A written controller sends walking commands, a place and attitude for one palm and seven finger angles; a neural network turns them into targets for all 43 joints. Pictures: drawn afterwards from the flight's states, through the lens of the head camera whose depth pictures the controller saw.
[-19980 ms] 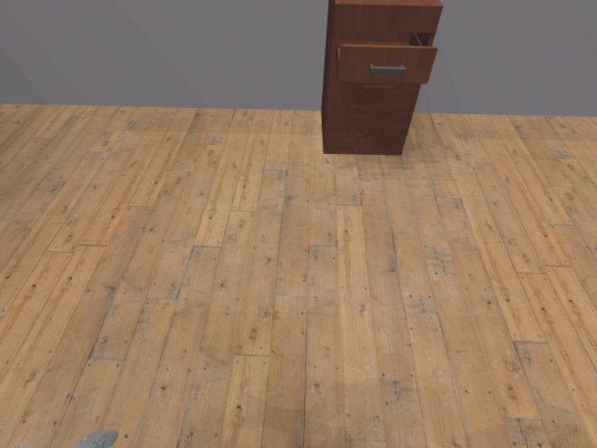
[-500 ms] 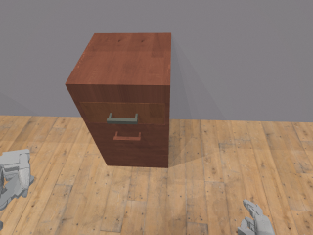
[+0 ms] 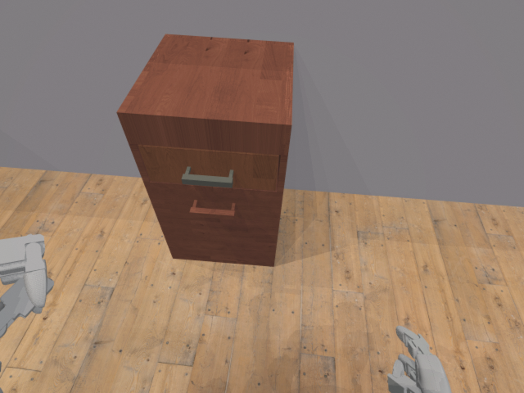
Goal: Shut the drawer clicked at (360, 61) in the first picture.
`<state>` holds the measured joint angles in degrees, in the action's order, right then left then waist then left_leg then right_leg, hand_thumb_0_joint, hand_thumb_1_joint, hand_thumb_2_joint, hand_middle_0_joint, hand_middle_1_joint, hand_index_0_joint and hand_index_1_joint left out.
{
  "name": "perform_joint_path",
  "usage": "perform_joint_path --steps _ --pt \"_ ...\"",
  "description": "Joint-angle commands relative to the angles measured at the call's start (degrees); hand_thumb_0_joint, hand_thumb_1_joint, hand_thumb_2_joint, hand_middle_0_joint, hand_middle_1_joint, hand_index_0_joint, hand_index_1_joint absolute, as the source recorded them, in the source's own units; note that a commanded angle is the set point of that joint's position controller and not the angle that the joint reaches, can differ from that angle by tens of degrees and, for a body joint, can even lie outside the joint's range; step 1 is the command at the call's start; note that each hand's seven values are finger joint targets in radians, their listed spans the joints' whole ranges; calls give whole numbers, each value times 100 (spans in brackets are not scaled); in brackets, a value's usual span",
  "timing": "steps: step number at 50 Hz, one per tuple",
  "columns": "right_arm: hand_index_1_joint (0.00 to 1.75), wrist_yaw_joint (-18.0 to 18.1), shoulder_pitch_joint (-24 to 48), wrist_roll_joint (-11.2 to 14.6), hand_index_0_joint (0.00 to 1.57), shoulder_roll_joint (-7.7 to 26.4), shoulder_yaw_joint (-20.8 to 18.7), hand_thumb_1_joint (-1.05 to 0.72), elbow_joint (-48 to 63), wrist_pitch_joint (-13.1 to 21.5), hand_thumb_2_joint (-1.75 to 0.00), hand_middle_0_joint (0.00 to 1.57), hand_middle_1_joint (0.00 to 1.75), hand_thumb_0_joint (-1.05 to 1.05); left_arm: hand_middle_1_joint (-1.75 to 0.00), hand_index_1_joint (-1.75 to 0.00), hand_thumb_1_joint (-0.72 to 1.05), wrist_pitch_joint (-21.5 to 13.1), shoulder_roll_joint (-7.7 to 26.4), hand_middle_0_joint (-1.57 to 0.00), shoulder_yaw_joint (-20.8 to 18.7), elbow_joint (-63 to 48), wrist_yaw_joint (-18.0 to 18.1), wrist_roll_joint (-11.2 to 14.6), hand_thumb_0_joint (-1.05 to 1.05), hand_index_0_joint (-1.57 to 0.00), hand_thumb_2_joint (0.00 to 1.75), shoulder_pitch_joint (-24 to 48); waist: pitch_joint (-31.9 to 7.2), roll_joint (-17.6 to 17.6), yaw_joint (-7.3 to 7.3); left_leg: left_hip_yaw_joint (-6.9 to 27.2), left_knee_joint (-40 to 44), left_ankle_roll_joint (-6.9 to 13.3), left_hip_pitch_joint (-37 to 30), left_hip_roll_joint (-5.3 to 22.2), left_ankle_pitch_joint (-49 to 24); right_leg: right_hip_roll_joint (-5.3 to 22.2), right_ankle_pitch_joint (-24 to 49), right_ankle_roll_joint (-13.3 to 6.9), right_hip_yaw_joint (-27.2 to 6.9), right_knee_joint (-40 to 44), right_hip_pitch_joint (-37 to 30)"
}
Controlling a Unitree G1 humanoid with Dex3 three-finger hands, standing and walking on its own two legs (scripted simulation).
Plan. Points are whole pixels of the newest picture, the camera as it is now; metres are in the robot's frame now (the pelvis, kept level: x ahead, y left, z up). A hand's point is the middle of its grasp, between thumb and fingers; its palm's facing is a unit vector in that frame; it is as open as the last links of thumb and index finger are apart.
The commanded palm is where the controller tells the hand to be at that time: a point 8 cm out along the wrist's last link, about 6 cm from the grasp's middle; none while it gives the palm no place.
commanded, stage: step back with the hand held close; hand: left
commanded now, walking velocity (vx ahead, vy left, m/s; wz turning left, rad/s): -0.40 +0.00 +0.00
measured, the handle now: (208, 176) +0.69 +0.18 -0.19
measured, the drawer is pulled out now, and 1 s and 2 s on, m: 0.00 0.00 0.00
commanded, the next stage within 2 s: stop stepping back and stand still in 0.72 s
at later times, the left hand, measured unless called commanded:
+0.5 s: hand (3, 353) +0.13 +0.24 +0.17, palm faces +0.39 -0.77 -0.51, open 3.2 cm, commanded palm +0.05 +0.28 +0.18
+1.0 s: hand out of the picture +0.07 +0.23 +0.17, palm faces +0.34 -0.83 -0.43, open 3.2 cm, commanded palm +0.01 +0.28 +0.18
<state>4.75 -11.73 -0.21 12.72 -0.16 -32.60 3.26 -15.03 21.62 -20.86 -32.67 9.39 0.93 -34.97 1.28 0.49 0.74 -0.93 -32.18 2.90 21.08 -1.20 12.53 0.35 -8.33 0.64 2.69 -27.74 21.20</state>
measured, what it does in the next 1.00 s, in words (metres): walks backwards: right foot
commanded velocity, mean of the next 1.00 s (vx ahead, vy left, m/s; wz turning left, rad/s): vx -0.29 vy -0.01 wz -0.04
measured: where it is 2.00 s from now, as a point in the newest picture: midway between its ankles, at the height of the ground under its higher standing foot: outside the picture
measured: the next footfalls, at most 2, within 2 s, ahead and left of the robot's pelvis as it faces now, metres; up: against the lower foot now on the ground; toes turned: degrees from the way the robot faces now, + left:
right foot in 0.64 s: -0.13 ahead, -0.09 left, +0.00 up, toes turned -2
left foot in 1.28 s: -0.08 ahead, +0.13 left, +0.00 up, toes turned +0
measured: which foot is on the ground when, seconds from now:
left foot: down 0.00-1.00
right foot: down 0.00-0.42, up 0.44-0.62, down 0.64-1.00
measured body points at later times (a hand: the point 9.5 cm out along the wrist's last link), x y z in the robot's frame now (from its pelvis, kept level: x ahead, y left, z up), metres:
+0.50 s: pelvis -0.06 -0.01 -0.01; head -0.03 +0.01 +0.44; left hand +0.11 +0.28 +0.20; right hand +0.12 -0.25 -0.08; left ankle +0.04 +0.09 -0.73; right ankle -0.01 -0.14 -0.71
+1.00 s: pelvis -0.12 +0.00 -0.01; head -0.13 +0.02 +0.44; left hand +0.04 +0.28 +0.20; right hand +0.02 -0.27 -0.08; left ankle +0.04 +0.09 -0.73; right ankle -0.18 -0.15 -0.73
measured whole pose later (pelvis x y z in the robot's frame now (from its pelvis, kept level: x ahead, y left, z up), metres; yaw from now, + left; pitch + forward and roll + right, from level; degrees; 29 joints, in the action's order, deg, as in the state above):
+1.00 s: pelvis -0.12 +0.00 -0.01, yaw +0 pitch -2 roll -4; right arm 5.7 -14.3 -0.2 12.9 -1.3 -35.9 4.9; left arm -16.5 24.8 -23.5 -33.6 7.1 3.4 -35.9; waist -0.2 0.7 2.6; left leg 1.3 -31.9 1.1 28.2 1.2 2.4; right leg -3.6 -25.8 0.1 -2.4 -34.5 8.2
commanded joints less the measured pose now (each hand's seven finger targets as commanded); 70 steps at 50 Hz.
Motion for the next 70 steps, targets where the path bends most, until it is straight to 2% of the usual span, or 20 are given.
perform_joint_path --steps 1,9,15,19,22,29,33,34,41,45,50,53,55,56,58,61,62,63,66,70 --pt "30 68 652 30 20 745 -336 -90 1017 368 -90 20 30 0 -160 -160 90 -383 1014 -140 -890 -1237 85 -67 0 -140 90 34 -671 996 -99 1335 1933 386 2220 1150 1480 -254 578 53 -378 -1172 -2480" --pt "30 -7 492 -13 20 738 -414 -90 798 452 -90 20 30 0 -160 -160 90 -500 1016 -140 -952 -1352 -70 4 0 -140 90 -26 -1112 285 -14 759 769 217 1429 778 112 84 1708 -81 -967 -923 -1930" --pt "30 -74 412 8 20 555 -488 -90 673 239 -90 20 30 0 -160 -160 90 -550 1191 -140 -1000 -1219 56 126 0 -140 90 55 -900 -893 101 320 -1080 -216 -39 -43 914 1334 -1023 -768 -2023 1214 479" --pt "30 -1 564 13 20 607 -451 -90 676 151 -90 20 30 0 -160 -160 90 -613 1190 -140 -1017 -1187 129 111 0 -140 90 -85 -744 -186 128 766 293 3 -159 383 948 571 -1155 -347 -1044 547 625" --pt "30 85 740 -16 20 793 -433 -90 856 391 -90 20 30 0 -160 -160 90 -694 1088 -140 -1120 -1374 58 -84 0 -140 90 -7 -670 1657 39 2296 2553 682 2757 1884 3194 -591 -790 48 -410 -2340 -1907" --pt "30 -77 396 -203 20 654 -391 -90 379 757 -90 20 30 0 -160 -160 90 -800 954 -140 -854 -1461 -96 131 0 -140 90 -125 -736 1088 17 1398 1725 352 163 1523 886 -361 -1908 -176 -319 -341 -633" --pt "30 -103 409 -236 20 542 -346 -90 152 703 -90 20 30 0 -160 -160 90 -1011 1315 -140 -965 -1613 -134 81 0 -140 90 543 -1386 436 9 149 158 -138 -1913 892 -2305 314 873 -237 -825 789 140" --pt "30 -90 316 -120 20 472 -408 -90 193 687 -90 20 30 0 -160 -160 90 -978 1166 -140 -776 -1667 -151 106 0 -140 90 600 -1739 -224 110 -109 -113 -153 -2304 647 -2807 247 2177 86 -653 628 69" --pt "30 -6 818 -9 20 432 -295 -90 600 499 -90 20 30 0 -160 -160 90 -776 1438 -140 -1136 -1146 -155 324 0 -140 90 -11 -273 -259 84 190 -593 -361 -1317 265 -141 890 -676 -494 -1192 1157 1446" --pt "30 57 551 27 20 502 -261 -90 639 401 -90 20 30 0 -160 -160 90 -476 1133 -140 -869 -911 -126 353 0 -140 90 -89 62 -230 116 431 -299 -359 -1519 419 226 393 -1999 -415 -805 1006 1658" --pt "30 119 597 -33 20 712 -244 -90 795 654 -90 20 30 0 -160 -160 90 -330 1073 -140 -858 -1467 -104 245 0 -140 90 153 -156 1713 -48 1983 3197 -293 278 1317 3596 -915 -2595 -160 19 -1097 -777" --pt "30 -7 455 -93 20 579 -270 -90 789 727 -90 20 30 0 -160 -160 90 -271 1124 -140 -813 -1828 -147 245 0 -140 90 -102 -963 1442 -137 1185 2736 -474 -301 1132 2382 -865 -2408 -249 154 -763 -1265" --pt "30 -70 362 -72 20 524 -282 -90 812 671 -90 20 30 0 -160 -160 90 -156 1185 -140 -847 -1987 -160 240 0 -140 90 -431 -1062 832 -121 249 1491 -480 -519 550 1589 -455 -2213 -400 -112 527 -1194" --pt "30 -81 250 -43 20 494 -306 -90 763 603 -90 20 30 0 -160 -160 90 -72 1249 -140 -974 -1985 -138 264 0 -140 90 -616 -1185 -63 -53 -220 -170 -509 -1282 146 789 318 -2355 -623 -939 1278 -133" --pt "30 -70 297 -51 20 480 -327 -90 593 432 -90 20 30 0 -160 -160 90 134 1174 -140 -867 -2078 -125 320 0 -140 90 -244 -597 -1080 -18 219 -2593 -487 -953 62 346 1516 -3586 -1404 -2185 1867 1585" --pt "30 37 390 -59 20 416 -132 -90 438 464 -90 20 30 0 -160 -160 90 203 813 -140 -528 -1305 36 235 0 -140 90 715 211 -546 213 415 -560 -302 -746 500 756 976 -2863 -720 -902 970 1259" --pt "30 98 403 -29 20 547 -124 -90 353 520 -90 20 30 0 -160 -160 90 229 771 -140 -492 -922 48 142 0 -140 90 774 449 255 208 534 548 -250 -806 549 722 498 -2427 -489 -698 285 1073" --pt "30 134 370 -7 20 609 -100 -90 430 607 -90 20 30 0 -160 -160 90 169 750 -140 -468 -921 62 120 0 -140 90 780 343 1158 116 1262 1399 -44 -776 1017 910 75 -1808 -215 -405 -379 711" --pt "30 102 484 -53 20 443 -40 -90 495 734 -90 20 30 0 -160 -160 90 88 986 -140 -627 -1109 -20 77 0 -140 90 789 -150 1491 50 2427 2636 197 -123 1608 2722 -129 -1810 -44 -304 -1570 -102" --pt "30 -82 566 -74 20 481 -60 -90 685 692 -90 20 30 0 -160 -160 90 98 853 -140 -501 -1702 -63 66 0 -140 90 -143 -519 726 -88 1256 2058 96 94 1230 2002 -173 -1584 -176 -50 -89 -1388"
